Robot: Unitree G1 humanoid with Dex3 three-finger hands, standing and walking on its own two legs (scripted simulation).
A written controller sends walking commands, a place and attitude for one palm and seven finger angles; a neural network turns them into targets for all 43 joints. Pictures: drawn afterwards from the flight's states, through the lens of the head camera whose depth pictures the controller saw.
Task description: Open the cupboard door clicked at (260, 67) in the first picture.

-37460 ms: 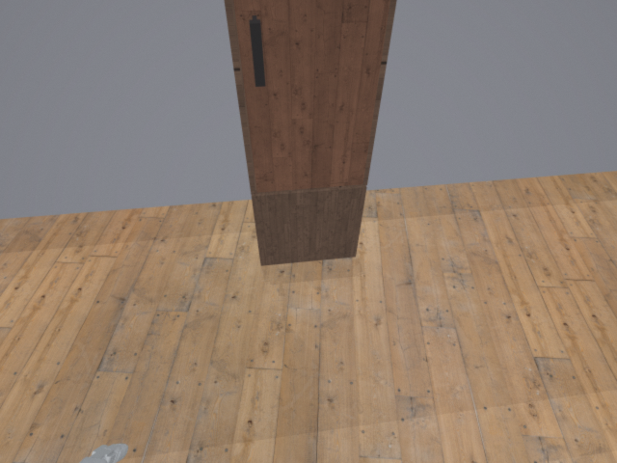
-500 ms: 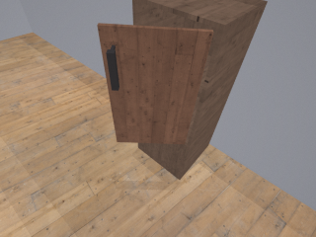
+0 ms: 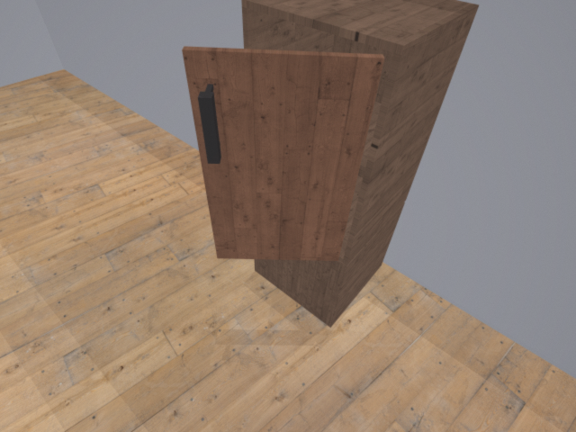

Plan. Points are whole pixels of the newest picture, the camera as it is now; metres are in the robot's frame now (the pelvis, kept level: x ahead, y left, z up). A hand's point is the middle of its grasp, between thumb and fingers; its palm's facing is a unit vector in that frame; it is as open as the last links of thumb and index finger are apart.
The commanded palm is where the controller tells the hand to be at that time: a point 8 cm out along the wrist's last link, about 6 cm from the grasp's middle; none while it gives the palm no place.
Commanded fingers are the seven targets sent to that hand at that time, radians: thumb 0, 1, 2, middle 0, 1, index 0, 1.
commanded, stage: come to a stop and stand still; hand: left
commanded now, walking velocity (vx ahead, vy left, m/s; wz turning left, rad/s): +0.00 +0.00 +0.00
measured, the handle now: (212, 124) +0.63 +0.20 +0.12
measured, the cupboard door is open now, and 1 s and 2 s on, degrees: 40 40 40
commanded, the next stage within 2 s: look again from close up in 0.66 s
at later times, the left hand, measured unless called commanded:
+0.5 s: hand out of the picture +0.02 +0.22 -0.18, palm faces +0.02 -0.98 -0.19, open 7.4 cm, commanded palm none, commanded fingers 0.00 0.90 0.90 -0.20 -0.30 -0.20 -0.30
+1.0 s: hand out of the picture -0.01 +0.16 -0.17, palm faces -0.05 -0.97 -0.23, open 7.2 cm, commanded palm none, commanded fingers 0.00 0.90 0.90 -0.20 -0.30 -0.20 -0.30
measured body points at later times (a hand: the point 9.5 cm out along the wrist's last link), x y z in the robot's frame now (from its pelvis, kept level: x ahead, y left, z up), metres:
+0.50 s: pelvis -0.04 +0.04 +0.00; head -0.05 +0.06 +0.45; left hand +0.02 +0.27 -0.17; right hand -0.10 -0.18 -0.15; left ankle -0.03 +0.09 -0.74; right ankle -0.03 -0.12 -0.70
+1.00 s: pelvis -0.05 -0.02 +0.00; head -0.04 -0.03 +0.45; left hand +0.00 +0.21 -0.15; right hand -0.11 -0.22 -0.16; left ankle -0.03 +0.09 -0.74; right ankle -0.11 -0.12 -0.74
